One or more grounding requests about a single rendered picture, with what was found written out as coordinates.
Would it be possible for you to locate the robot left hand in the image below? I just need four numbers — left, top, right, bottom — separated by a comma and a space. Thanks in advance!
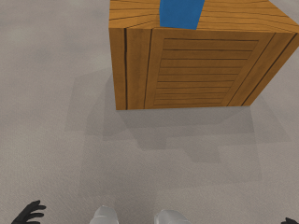
11, 200, 47, 224

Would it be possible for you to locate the robot thigh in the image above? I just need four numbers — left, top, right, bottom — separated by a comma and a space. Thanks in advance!
89, 206, 119, 224
154, 209, 192, 224

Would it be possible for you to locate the pedestal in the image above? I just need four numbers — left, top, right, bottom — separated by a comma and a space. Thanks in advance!
108, 0, 299, 110

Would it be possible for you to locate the carton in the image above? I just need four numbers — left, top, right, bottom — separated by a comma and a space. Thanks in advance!
159, 0, 205, 30

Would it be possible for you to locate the left robot thigh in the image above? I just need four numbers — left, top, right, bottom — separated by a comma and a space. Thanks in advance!
89, 206, 119, 224

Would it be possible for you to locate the right robot thigh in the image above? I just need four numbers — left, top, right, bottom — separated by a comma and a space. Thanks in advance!
154, 209, 192, 224

